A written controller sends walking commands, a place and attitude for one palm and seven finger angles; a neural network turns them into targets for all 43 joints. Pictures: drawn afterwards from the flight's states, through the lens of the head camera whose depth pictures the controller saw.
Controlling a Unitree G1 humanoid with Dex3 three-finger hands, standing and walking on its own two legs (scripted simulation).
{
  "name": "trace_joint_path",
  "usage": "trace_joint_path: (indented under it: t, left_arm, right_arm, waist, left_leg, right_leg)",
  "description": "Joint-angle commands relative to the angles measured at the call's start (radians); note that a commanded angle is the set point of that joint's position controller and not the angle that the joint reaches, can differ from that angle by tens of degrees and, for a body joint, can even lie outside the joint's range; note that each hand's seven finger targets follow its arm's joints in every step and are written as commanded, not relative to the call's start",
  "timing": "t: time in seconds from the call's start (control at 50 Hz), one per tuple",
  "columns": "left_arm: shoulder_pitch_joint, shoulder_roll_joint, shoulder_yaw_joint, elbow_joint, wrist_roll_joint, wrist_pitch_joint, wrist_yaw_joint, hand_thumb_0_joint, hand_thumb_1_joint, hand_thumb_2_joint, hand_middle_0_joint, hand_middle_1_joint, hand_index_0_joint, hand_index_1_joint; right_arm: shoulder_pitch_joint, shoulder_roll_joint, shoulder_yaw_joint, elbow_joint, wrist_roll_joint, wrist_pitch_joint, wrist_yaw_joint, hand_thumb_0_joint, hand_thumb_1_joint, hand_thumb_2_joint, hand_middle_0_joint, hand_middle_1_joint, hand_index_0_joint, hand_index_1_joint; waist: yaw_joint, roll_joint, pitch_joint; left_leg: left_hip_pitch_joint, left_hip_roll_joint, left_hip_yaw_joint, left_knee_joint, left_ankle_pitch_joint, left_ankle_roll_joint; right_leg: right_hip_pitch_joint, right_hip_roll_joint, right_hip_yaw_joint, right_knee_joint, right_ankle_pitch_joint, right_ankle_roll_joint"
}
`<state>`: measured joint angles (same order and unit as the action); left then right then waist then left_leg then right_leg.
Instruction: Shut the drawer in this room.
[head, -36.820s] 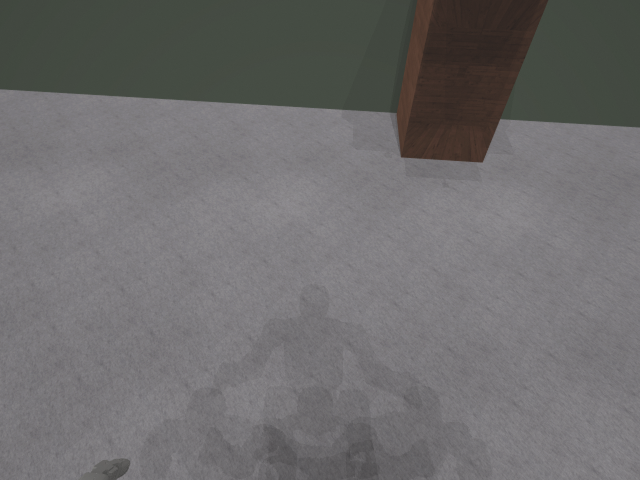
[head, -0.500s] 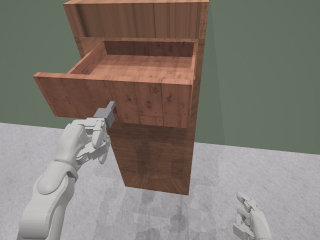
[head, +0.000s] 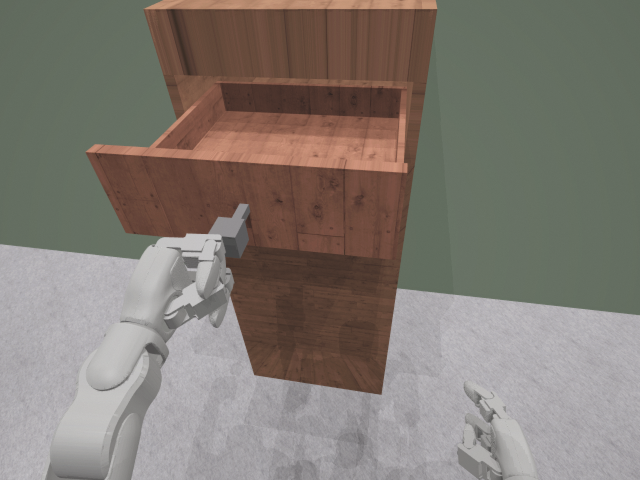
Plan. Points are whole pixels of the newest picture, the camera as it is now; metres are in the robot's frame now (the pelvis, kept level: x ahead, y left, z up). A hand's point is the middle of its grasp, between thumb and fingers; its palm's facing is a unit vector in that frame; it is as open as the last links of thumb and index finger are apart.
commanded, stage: push the drawer shut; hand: left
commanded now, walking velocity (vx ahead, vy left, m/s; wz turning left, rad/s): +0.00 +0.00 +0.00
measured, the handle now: (234, 227) +0.35 +0.14 +0.18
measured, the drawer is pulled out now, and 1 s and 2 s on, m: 0.25 0.16 0.03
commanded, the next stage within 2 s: none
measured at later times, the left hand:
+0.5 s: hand (227, 271) +0.28 +0.13 +0.18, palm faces -0.06 -1.00 -0.07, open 3.1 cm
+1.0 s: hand (255, 223) +0.36 +0.12 +0.18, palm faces -0.05 -1.00 -0.06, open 3.2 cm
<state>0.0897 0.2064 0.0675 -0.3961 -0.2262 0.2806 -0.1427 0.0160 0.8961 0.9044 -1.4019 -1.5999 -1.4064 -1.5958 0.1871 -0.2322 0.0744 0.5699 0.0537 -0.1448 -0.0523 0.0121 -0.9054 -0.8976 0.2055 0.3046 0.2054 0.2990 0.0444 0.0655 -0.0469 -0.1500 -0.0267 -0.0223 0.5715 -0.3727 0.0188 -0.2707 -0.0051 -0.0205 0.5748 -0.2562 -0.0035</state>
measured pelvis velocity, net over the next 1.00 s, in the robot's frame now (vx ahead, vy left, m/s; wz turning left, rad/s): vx -0.04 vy -0.01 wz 0.03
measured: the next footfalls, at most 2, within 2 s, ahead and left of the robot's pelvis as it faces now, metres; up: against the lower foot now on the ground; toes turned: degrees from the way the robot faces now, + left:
none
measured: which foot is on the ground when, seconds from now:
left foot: down 0.00-1.00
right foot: down 0.00-1.00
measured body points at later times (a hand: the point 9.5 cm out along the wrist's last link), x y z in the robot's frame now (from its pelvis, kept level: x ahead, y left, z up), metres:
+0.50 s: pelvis -0.02 +0.00 +0.00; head -0.05 -0.02 +0.45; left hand +0.28 +0.18 +0.18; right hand +0.19 -0.19 -0.08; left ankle -0.04 +0.11 -0.73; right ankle +0.03 -0.12 -0.73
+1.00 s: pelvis -0.04 -0.01 +0.00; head -0.05 -0.03 +0.45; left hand +0.36 +0.17 +0.19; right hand +0.12 -0.25 -0.10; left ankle -0.04 +0.11 -0.73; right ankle +0.03 -0.12 -0.73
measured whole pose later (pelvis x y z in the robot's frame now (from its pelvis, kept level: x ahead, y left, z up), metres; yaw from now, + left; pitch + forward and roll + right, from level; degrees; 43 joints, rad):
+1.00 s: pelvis -0.04 -0.01 +0.00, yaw +2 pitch -1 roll +1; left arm -0.63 0.25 0.07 0.48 -0.20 0.16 -0.09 0.01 0.85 1.02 -1.40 -1.60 -1.40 -1.60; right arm 0.21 -0.25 0.06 0.68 0.07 -0.10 -0.10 0.01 -0.91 -0.90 0.21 0.30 0.21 0.30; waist 0.00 0.04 -0.01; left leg -0.27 -0.03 -0.05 0.59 -0.31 0.00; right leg -0.37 -0.01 -0.05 0.57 -0.19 -0.02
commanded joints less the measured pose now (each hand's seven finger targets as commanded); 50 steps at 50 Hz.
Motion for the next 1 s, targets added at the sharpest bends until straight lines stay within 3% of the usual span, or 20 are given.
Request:
trace_joint_path:
  t: [0.0,0.02,0.06,0.16,0.26,0.3,0.34,0.36,0.38,0.46,0.54,0.56,0.62,0.66,0.74,0.76,0.82,0.86,0.96,0.98]
  left_arm:
    - [-0.307,0.081,0.042,-0.166,0.007,-0.035,0.023,0.0,0.9,0.9,-1.4,-1.6,-1.4,-1.6]
    - [-0.329,0.072,0.03,-0.17,0.01,-0.029,0.027,0.0,0.9,0.9,-1.4,-1.6,-1.4,-1.6]
    - [-0.358,0.084,0.034,-0.133,0.014,-0.019,0.035,0.0,0.9,0.9,-1.4,-1.6,-1.4,-1.6]
    - [-0.439,0.083,0.031,-0.136,0.015,-0.036,0.039,0.0,0.9,0.9,-1.4,-1.6,-1.4,-1.6]
    - [-0.551,0.062,0.001,-0.064,0.016,-0.045,0.05,0.0,0.9,0.9,-1.4,-1.6,-1.4,-1.6]
    - [-0.618,0.027,-0.044,-0.048,0.02,-0.045,0.051,0.0,0.9,0.9,-1.4,-1.6,-1.4,-1.6]
    - [-0.675,0.025,-0.046,0.004,0.02,-0.047,0.057,0.0,0.9,0.9,-1.4,-1.6,-1.4,-1.6]
    - [-0.678,0.06,-0.021,0.031,0.025,-0.051,0.063,0.0,0.9,0.9,-1.4,-1.6,-1.4,-1.6]
    - [-0.719,0.033,-0.047,0.033,0.023,-0.052,0.06,0.0,0.9,0.9,-1.4,-1.6,-1.4,-1.6]
    - [-0.791,0.074,-0.007,0.147,0.016,-0.058,0.064,0.0,0.9,0.9,-1.4,-1.6,-1.4,-1.6]
    - [-0.933,0.029,-0.049,0.202,0.013,-0.08,0.063,0.0,0.9,0.9,-1.4,-1.6,-1.4,-1.6]
    - [-0.933,0.048,-0.034,0.241,0.013,-0.085,0.066,0.0,0.9,0.9,-1.4,-1.6,-1.4,-1.6]
    - [-1.0,0.04,-0.032,0.322,0.005,-0.096,0.065,0.0,0.9,0.9,-1.4,-1.6,-1.4,-1.6]
    - [-1.028,0.093,0.014,0.381,0.004,-0.109,0.069,0.0,0.9,0.9,-1.4,-1.6,-1.4,-1.6]
    - [-1.125,0.096,0.015,0.468,0.001,-0.129,0.064,0.0,0.9,0.9,-1.4,-1.6,-1.4,-1.6]
    - [-1.114,0.122,0.039,0.506,0.001,-0.135,0.066,0.0,0.9,0.9,-1.4,-1.6,-1.4,-1.6]
    - [-1.2,0.11,0.018,0.566,0.002,-0.151,0.061,0.0,0.9,0.9,-1.4,-1.6,-1.4,-1.6]
    - [-1.226,0.131,0.033,0.624,0.005,-0.164,0.064,0.0,0.9,0.9,-1.4,-1.6,-1.4,-1.6]
    - [-1.294,0.176,0.067,0.719,0.011,-0.203,0.061,0.0,0.9,0.9,-1.4,-1.6,-1.4,-1.6]
    - [-1.326,0.149,0.042,0.717,0.009,-0.215,0.057,0.0,0.9,0.9,-1.4,-1.6,-1.4,-1.6]
  right_arm:
    - [-0.166,-0.094,-0.034,-0.17,0.004,-0.032,-0.003,0.0,-0.9,-0.9,0.2,0.3,0.2,0.3]
    - [-0.17,-0.091,-0.033,-0.173,0.005,-0.027,-0.003,0.0,-0.9,-0.9,0.2,0.3,0.2,0.3]
    - [-0.173,-0.095,-0.033,-0.17,0.005,-0.019,-0.006,0.0,-0.9,-0.9,0.2,0.3,0.2,0.3]
    - [-0.175,-0.088,-0.032,-0.171,0.004,-0.007,-0.01,0.0,-0.9,-0.9,0.2,0.3,0.2,0.3]
    - [-0.173,-0.091,-0.029,-0.148,0.005,-0.002,-0.018,0.0,-0.9,-0.9,0.2,0.3,0.2,0.3]
    - [-0.182,-0.084,-0.025,-0.145,0.007,-0.001,-0.023,0.0,-0.9,-0.9,0.2,0.3,0.2,0.3]
    - [-0.178,-0.086,-0.025,-0.132,0.006,0.002,-0.028,0.0,-0.9,-0.9,0.2,0.3,0.2,0.3]
    - [-0.174,-0.094,-0.028,-0.125,0.008,0.003,-0.031,0.0,-0.9,-0.9,0.2,0.3,0.2,0.3]
    - [-0.188,-0.088,-0.025,-0.13,0.007,0.003,-0.033,0.0,-0.9,-0.9,0.2,0.3,0.2,0.3]
    - [-0.186,-0.094,-0.024,-0.108,0.01,0.011,-0.043,0.0,-0.9,-0.9,0.2,0.3,0.2,0.3]
    - [-0.19,-0.083,-0.02,-0.1,0.014,0.008,-0.048,0.0,-0.9,-0.9,0.2,0.3,0.2,0.3]
    - [-0.184,-0.088,-0.021,-0.097,0.016,0.007,-0.048,0.0,-0.9,-0.9,0.2,0.3,0.2,0.3]
    - [-0.18,-0.088,-0.02,-0.089,0.016,0.007,-0.053,0.0,-0.9,-0.9,0.2,0.3,0.2,0.3]
    - [-0.166,-0.099,-0.025,-0.076,0.016,0.005,-0.054,0.0,-0.9,-0.9,0.2,0.3,0.2,0.3]
    - [-0.157,-0.097,-0.026,-0.067,0.019,0.003,-0.054,0.0,-0.9,-0.9,0.2,0.3,0.2,0.3]
    - [-0.151,-0.103,-0.029,-0.065,0.019,0.002,-0.054,0.0,-0.9,-0.9,0.2,0.3,0.2,0.3]
    - [-0.141,-0.102,-0.032,-0.058,0.023,-0.001,-0.054,0.0,-0.9,-0.9,0.2,0.3,0.2,0.3]
    - [-0.12,-0.11,-0.037,-0.049,0.023,-0.004,-0.053,0.0,-0.9,-0.9,0.2,0.3,0.2,0.3]
    - [-0.086,-0.117,-0.049,-0.037,0.023,-0.011,-0.047,0.0,-0.9,-0.9,0.2,0.3,0.2,0.3]
    - [-0.082,-0.113,-0.049,-0.038,0.023,-0.013,-0.045,0.0,-0.9,-0.9,0.2,0.3,0.2,0.3]
  waist:
    - [-0.014,-0.068,-0.07]
    - [-0.013,-0.046,-0.067]
    - [-0.016,-0.081,-0.068]
    - [-0.016,-0.058,-0.146]
    - [-0.033,-0.074,-0.106]
    - [-0.043,-0.026,-0.099]
    - [-0.051,-0.056,-0.083]
    - [-0.051,-0.095,-0.088]
    - [-0.053,-0.053,-0.094]
    - [-0.054,-0.099,-0.096]
    - [-0.067,-0.021,-0.124]
    - [-0.066,-0.073,-0.116]
    - [-0.073,-0.078,-0.117]
    - [-0.072,-0.127,-0.127]
    - [-0.078,-0.081,-0.137]
    - [-0.073,-0.124,-0.138]
    - [-0.088,-0.085,-0.138]
    - [-0.092,-0.12,-0.147]
    - [-0.093,-0.116,-0.192]
    - [-0.101,-0.104,-0.198]
  left_leg:
    - [-0.066,0.026,0.007,-0.112,0.242,-0.004]
    - [-0.064,0.025,0.004,-0.115,0.234,-0.006]
    - [-0.066,0.027,0.001,-0.117,0.222,-0.003]
    - [-0.031,0.027,0.001,-0.115,0.26,-0.01]
    - [-0.042,0.026,-0.01,-0.124,0.221,-0.014]
    - [-0.036,0.021,-0.013,-0.128,0.188,-0.015]
    - [-0.048,0.019,-0.022,-0.135,0.15,-0.013]
    - [-0.056,0.023,-0.021,-0.134,0.134,-0.009]
    - [-0.053,0.017,-0.017,-0.137,0.116,-0.007]
    - [-0.081,0.014,-0.02,-0.144,0.053,-0.004]
    - [-0.067,0.007,-0.024,-0.146,0.037,-0.01]
    - [-0.081,0.012,-0.028,-0.147,0.028,-0.006]
    - [-0.102,0.009,-0.024,-0.149,-0.002,-0.006]
    - [-0.12,0.011,-0.022,-0.146,-0.012,-0.004]
    - [-0.138,0.003,-0.012,-0.137,-0.02,-0.005]
    - [-0.153,0.006,-0.012,-0.133,-0.023,-0.002]
    - [-0.165,0.002,-0.006,-0.126,-0.041,-0.005]
    - [-0.18,0.002,-0.006,-0.12,-0.036,-0.003]
    - [-0.206,-0.001,0.002,-0.1,-0.021,0.0]
    - [-0.206,-0.002,0.005,-0.1,-0.016,0.002]
  right_leg:
    - [0.078,-0.003,-0.038,-0.076,0.135,-0.008]
    - [0.071,-0.003,-0.039,-0.076,0.123,-0.009]
    - [0.071,-0.002,-0.037,-0.082,0.102,-0.009]
    - [0.097,-0.003,-0.039,-0.07,0.136,-0.013]
    - [0.067,-0.001,-0.042,-0.082,0.094,-0.014]
    - [0.045,-0.004,-0.041,-0.086,0.068,-0.015]
    - [0.036,-0.003,-0.042,-0.093,0.038,-0.013]
    - [0.041,-0.003,-0.038,-0.095,0.019,-0.012]
    - [0.038,-0.008,-0.034,-0.099,0.006,-0.012]
    - [0.044,-0.008,-0.026,-0.108,-0.048,-0.012]
    - [0.035,-0.009,-0.026,-0.101,-0.042,-0.017]
    - [0.035,-0.009,-0.025,-0.099,-0.051,-0.015]
    - [0.034,-0.011,-0.019,-0.108,-0.075,-0.014]
    - [0.045,-0.013,-0.01,-0.115,-0.091,-0.011]
    - [0.048,-0.018,0.005,-0.128,-0.107,-0.014]
    - [0.053,-0.017,0.009,-0.129,-0.12,-0.011]
    - [0.038,-0.022,0.018,-0.136,-0.142,-0.012]
    - [0.043,-0.021,0.02,-0.137,-0.146,-0.009]
    - [0.064,-0.026,0.04,-0.143,-0.154,-0.008]
    - [0.065,-0.028,0.041,-0.145,-0.144,-0.006]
